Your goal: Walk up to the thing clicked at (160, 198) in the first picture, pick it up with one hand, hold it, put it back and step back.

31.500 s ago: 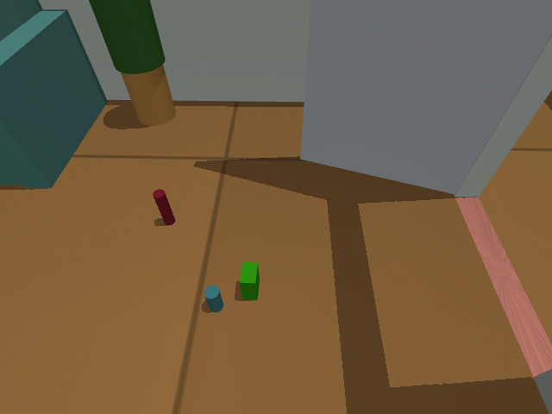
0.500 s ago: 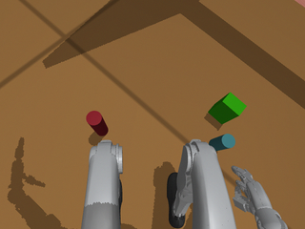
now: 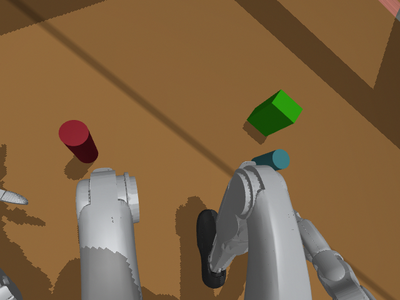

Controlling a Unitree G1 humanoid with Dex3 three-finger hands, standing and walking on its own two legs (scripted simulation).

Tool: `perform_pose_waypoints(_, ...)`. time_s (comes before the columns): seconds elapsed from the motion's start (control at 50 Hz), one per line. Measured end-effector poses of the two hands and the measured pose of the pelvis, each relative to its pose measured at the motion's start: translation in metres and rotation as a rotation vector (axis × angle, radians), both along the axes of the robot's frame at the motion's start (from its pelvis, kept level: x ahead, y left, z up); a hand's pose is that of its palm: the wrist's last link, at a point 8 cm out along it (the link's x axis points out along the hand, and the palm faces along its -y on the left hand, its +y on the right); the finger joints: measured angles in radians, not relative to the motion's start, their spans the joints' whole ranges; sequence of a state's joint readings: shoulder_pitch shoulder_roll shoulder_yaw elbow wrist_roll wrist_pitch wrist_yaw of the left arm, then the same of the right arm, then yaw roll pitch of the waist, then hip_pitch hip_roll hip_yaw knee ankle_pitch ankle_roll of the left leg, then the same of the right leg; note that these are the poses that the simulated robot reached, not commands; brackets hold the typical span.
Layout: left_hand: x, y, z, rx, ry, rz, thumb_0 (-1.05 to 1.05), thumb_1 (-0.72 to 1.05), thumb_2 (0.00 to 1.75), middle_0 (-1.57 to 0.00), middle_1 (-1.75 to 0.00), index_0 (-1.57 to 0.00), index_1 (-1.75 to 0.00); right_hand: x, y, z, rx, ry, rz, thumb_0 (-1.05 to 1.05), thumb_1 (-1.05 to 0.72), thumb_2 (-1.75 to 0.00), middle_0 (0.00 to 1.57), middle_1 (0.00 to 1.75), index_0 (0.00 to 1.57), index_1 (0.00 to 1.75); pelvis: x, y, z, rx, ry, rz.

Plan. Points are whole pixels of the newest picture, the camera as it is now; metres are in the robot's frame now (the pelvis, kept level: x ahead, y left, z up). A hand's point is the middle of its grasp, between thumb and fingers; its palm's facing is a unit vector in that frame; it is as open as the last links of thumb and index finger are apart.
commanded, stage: approach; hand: left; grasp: from the side
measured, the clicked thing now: (82, 145) +0.40 +0.23 -0.21
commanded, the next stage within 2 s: close in in 0.02 s
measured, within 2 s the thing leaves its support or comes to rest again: neither
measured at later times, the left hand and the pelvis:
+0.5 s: hand (61, 155) +0.37 +0.26 -0.18, palm faces +0.10 -0.99 +0.03, open 17.7 cm; pelvis -0.02 +0.01 -0.03, yaw -4 degrees
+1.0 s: hand (80, 154) +0.38 +0.23 -0.20, palm faces +0.11 -0.99 +0.01, open 17.3 cm; pelvis -0.02 +0.01 -0.03, yaw -6 degrees
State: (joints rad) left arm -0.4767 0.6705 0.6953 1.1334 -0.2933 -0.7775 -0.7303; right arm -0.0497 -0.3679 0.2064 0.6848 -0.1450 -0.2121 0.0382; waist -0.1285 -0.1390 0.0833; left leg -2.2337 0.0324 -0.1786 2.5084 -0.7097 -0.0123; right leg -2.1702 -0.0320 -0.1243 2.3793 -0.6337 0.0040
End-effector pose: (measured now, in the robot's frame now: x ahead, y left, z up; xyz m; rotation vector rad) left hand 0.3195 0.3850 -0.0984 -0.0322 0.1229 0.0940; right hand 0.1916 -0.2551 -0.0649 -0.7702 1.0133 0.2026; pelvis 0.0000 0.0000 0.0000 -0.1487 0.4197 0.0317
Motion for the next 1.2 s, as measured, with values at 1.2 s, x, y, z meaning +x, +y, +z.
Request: perform_pose_waypoints(1.2, 0.036, -0.108, -0.100, 0.040, -0.084, 0.021, -0.01, -0.22, 0.23, -0.24, -0.19, -0.22, -0.20, -0.049, 0.018, 0.012, -0.219, 0.247, 0.204, 0.00, -0.90, -0.90, 0.20, 0.30, 0.21, 0.30, -0.018, 0.016, -0.032, -0.144, -0.222, -0.063)
